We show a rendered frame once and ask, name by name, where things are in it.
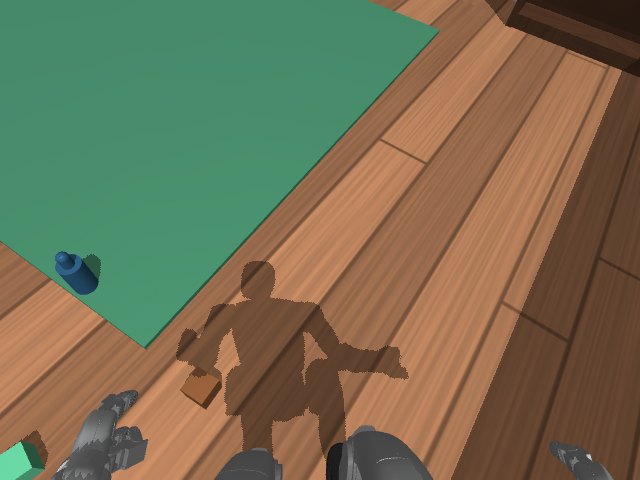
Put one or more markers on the bookshelf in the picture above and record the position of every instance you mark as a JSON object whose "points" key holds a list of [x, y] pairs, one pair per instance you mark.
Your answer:
{"points": [[605, 30]]}

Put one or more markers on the right robot hand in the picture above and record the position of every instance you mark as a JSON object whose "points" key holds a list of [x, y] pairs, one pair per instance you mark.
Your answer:
{"points": [[579, 462]]}

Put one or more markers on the left robot arm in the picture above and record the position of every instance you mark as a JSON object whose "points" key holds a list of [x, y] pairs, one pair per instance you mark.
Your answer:
{"points": [[87, 464]]}

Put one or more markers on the right robot foot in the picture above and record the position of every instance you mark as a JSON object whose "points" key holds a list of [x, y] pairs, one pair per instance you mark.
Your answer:
{"points": [[333, 461]]}

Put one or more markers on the left robot hand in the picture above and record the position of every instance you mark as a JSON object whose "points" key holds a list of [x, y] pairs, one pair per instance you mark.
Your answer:
{"points": [[125, 446]]}

